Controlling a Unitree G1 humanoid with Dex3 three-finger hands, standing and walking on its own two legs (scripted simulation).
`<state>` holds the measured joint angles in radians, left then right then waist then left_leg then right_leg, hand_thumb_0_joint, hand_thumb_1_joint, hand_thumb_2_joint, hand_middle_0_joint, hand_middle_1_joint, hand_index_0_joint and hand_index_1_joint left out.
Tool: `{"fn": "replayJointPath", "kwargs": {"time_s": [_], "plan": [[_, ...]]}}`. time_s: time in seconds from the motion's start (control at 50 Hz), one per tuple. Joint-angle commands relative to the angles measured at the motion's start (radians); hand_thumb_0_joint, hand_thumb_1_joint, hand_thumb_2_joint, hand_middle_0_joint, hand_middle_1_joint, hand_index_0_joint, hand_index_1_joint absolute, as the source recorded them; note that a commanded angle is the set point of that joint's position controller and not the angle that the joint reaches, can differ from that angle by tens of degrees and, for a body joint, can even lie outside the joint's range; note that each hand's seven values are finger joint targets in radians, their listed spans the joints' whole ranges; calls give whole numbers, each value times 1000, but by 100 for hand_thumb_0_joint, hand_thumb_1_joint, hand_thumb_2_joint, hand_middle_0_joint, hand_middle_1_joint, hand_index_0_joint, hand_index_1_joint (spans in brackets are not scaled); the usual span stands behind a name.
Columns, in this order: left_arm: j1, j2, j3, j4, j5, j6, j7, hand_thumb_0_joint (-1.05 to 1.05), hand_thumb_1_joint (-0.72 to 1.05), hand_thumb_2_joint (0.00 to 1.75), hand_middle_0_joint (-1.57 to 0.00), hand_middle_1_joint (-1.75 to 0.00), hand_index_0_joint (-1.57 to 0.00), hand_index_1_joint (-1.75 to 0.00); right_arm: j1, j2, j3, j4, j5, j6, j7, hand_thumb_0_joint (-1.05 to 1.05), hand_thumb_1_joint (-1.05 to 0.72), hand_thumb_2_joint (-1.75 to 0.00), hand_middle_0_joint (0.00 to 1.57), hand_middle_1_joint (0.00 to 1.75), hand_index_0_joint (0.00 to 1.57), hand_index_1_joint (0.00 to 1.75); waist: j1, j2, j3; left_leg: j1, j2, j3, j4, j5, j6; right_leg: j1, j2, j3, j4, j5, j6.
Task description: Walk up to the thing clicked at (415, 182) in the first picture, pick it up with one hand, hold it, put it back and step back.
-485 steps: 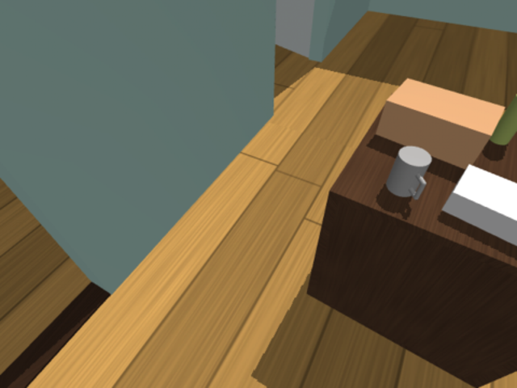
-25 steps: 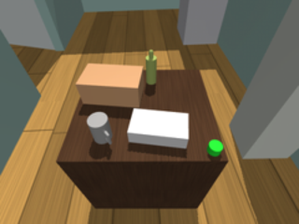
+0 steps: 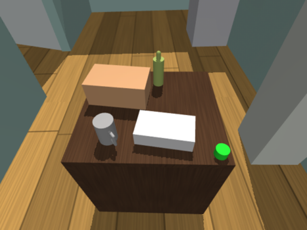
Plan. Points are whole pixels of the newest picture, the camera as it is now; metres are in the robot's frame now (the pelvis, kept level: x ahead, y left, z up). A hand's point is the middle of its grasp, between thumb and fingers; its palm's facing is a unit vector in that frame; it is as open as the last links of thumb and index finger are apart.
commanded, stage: stand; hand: left
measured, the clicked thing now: (108, 132) +0.49 +0.20 -0.10
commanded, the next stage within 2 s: rise first in 1.56 s
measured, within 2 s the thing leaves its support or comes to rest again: neither
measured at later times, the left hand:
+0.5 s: hand out of the picture +0.08 +0.24 -0.16, palm faces -0.03 -0.94 -0.33, open 7.3 cm
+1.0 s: hand out of the picture +0.09 +0.24 -0.16, palm faces -0.02 -0.94 -0.33, open 7.3 cm
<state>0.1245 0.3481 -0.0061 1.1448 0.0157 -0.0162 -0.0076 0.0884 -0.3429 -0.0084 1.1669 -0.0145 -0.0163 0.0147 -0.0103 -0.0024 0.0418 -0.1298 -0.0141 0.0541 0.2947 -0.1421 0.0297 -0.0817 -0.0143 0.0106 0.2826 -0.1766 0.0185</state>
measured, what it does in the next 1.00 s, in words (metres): stands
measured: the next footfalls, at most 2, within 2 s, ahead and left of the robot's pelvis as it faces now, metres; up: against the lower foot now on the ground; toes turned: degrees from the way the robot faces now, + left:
none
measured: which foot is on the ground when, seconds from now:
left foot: down 0.00-1.00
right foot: down 0.00-1.00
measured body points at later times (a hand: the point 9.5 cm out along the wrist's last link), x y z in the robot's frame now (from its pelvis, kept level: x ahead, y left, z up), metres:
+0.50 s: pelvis +0.01 -0.01 +0.00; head +0.02 +0.00 +0.45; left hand +0.08 +0.29 -0.14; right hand +0.09 -0.30 -0.13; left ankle +0.01 +0.10 -0.75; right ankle -0.01 -0.13 -0.75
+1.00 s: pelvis +0.02 -0.01 +0.00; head +0.03 +0.00 +0.45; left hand +0.09 +0.29 -0.14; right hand +0.10 -0.30 -0.13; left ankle +0.01 +0.10 -0.75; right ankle -0.01 -0.13 -0.75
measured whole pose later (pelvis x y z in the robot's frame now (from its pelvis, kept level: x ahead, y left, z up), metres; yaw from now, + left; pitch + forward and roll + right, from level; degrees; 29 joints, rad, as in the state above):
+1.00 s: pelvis +0.02 -0.01 +0.00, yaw +1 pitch -1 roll +0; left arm 0.11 0.35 0.00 1.13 0.01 -0.02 0.00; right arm 0.09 -0.34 0.00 1.15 -0.01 -0.02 0.01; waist 0.00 0.00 0.04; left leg -0.11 -0.01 0.04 0.30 -0.17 0.02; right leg -0.05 -0.01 -0.01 0.27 -0.20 0.01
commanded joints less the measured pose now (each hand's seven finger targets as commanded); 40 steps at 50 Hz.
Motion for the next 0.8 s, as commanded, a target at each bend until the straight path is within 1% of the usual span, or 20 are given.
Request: {"fn": "replayJointPath", "kwargs": {"time_s": [0.0, 0.12, 0.16, 0.18, 0.2, 0.22, 0.24, 0.3, 0.34, 0.36, 0.38, 0.42, 0.48, 0.54, 0.6, 0.62, 0.68, 0.74, 0.76, 0.78], "plan": [[-52, 211, 38, -66, -4, -21, 18, 0, 90, 90, -20, -30, -20, -30, -54, -218, -43, -68, 5, -23, -17, 0, -90, -90, 20, 30, 20, 30, -1, -15, -81, 71, 155, -144, -49, 73, 0, -42, -124, 89, -45, 73, -38], [-40, 204, 37, -65, -10, -18, 18, 0, 90, 90, -20, -30, -20, -30, -49, -219, -36, -64, 7, -27, -19, 0, -90, -90, 20, 30, 20, 30, 5, 9, -94, 81, 156, -139, -36, 166, -4, -14, -126, 81, -29, 128, -39], [-34, 206, 36, -64, -9, -18, 18, 0, 90, 90, -20, -30, -20, -30, -43, -220, -36, -62, 7, -27, -20, 0, -90, -90, 20, 30, 20, 30, 5, 7, -85, 78, 155, -138, -38, 156, -4, -22, -125, 81, -35, 124, -38], [-38, 211, 38, -65, -8, -17, 19, 0, 90, 90, -20, -30, -20, -30, -46, -219, -37, -64, 7, -26, -21, 0, -90, -90, 20, 30, 20, 30, 5, 0, -94, 84, 158, -142, -34, 162, -2, -18, -125, 79, -32, 119, -39], [-44, 210, 38, -65, -8, -17, 20, 0, 90, 90, -20, -30, -20, -30, -45, -218, -35, -65, 7, -25, -21, 0, -90, -90, 20, 30, 20, 30, 4, -1, -87, 78, 157, -139, -31, 183, -2, -12, -128, 82, -32, 140, -40], [-40, 211, 37, -66, -6, -17, 20, 0, 90, 90, -20, -30, -20, -30, -49, -218, -36, -67, 7, -24, -21, 0, -90, -90, 20, 30, 20, 30, 5, -7, -95, 84, 158, -139, -28, 183, -3, -13, -126, 76, -31, 143, -38], [-38, 210, 37, -64, -8, -17, 21, 0, 90, 90, -20, -30, -20, -30, -49, -217, -35, -66, 8, -23, -21, 0, -90, -90, 20, 30, 20, 30, 5, -11, -77, 82, 155, -139, -28, 186, -3, -24, -127, 79, -36, 145, -37], [-42, 212, 38, -64, -9, -17, 21, 0, 90, 90, -20, -30, -20, -30, -34, -215, -31, -64, 8, -23, -21, 0, -90, -90, 20, 30, 20, 30, 0, -4, -56, 54, 149, -139, -39, 143, -7, -19, -128, 82, -45, 122, -35], [-42, 209, 40, -65, -7, -16, 21, 0, 90, 90, -20, -30, -20, -30, -42, -222, -35, -69, 7, -21, -22, 0, -90, -90, 20, 30, 20, 30, 3, 3, -64, 61, 151, -138, -35, 122, -6, -21, -129, 82, -46, 105, -37], [-49, 211, 39, -65, -9, -16, 20, 0, 90, 90, -20, -30, -20, -30, -41, -212, -30, -69, 7, -22, -21, 0, -90, -90, 20, 30, 20, 30, 1, 2, -52, 46, 151, -141, -43, 122, -9, -21, -127, 82, -44, 100, -37], [-47, 214, 40, -70, -7, -18, 21, 0, 90, 90, -20, -30, -20, -30, -45, -217, -32, -72, 6, -21, -21, 0, -90, -90, 20, 30, 20, 30, 4, 0, -72, 60, 157, -143, -35, 138, -4, -12, -130, 80, -44, 111, -40], [-44, 212, 39, -71, -7, -20, 20, 0, 90, 90, -20, -30, -20, -30, -46, -216, -31, -75, 6, -23, -20, 0, -90, -90, 20, 30, 20, 30, 6, 4, -88, 67, 157, -141, -25, 179, -5, 3, -132, 79, -36, 151, -37], [-54, 212, 41, -69, -8, -19, 21, 0, 90, 90, -20, -30, -20, -30, -41, -213, -30, -73, 7, -23, -22, 0, -90, -90, 20, 30, 20, 30, 1, 2, -73, 61, 154, -140, -30, 173, -7, -2, -132, 81, -41, 146, -38], [-42, 205, 39, -69, -7, -18, 19, 0, 90, 90, -20, -30, -20, -30, -47, -218, -30, -76, 8, -23, -21, 0, -90, -90, 20, 30, 20, 30, 5, 13, -70, 60, 153, -141, -34, 142, -8, -5, -130, 79, -52, 124, -36], [-47, 209, 40, -71, -4, -19, 20, 0, 90, 90, -20, -30, -20, -30, -50, -217, -29, -80, 8, -23, -22, 0, -90, -90, 20, 30, 20, 30, 5, 4, -77, 75, 155, -143, -29, 161, -5, -9, -130, 77, -49, 138, -36], [-58, 215, 43, -72, -5, -18, 20, 0, 90, 90, -20, -30, -20, -30, -42, -213, -29, -80, 7, -22, -22, 0, -90, -90, 20, 30, 20, 30, 0, -11, -88, 70, 155, -142, -32, 147, -7, -1, -129, 74, -43, 121, -38], [-47, 205, 39, -71, -7, -18, 20, 0, 90, 90, -20, -30, -20, -30, -44, -223, -30, -77, 7, -22, -22, 0, -90, -90, 20, 30, 20, 30, 6, 7, -73, 61, 156, -144, -32, 149, -6, -4, -130, 78, -52, 123, -37], [-49, 212, 41, -70, -7, -18, 20, 0, 90, 90, -20, -30, -20, -30, -40, -218, -30, -80, 6, -23, -24, 0, -90, -90, 20, 30, 20, 30, 4, 10, -89, 60, 156, -140, -27, 175, -5, 16, -133, 76, -45, 150, -38], [-42, 208, 40, -70, -6, -19, 21, 0, 90, 90, -20, -30, -20, -30, -47, -220, -29, -81, 7, -23, -23, 0, -90, -90, 20, 30, 20, 30, 9, 12, -93, 70, 158, -143, -22, 189, -3, 16, -135, 76, -45, 164, -37], [-47, 212, 41, -69, -6, -19, 21, 0, 90, 90, -20, -30, -20, -30, -39, -215, -28, -80, 9, -22, -23, 0, -90, -90, 20, 30, 20, 30, 4, 6, -87, 62, 156, -144, -25, 188, -3, 18, -135, 74, -43, 164, -37]]}}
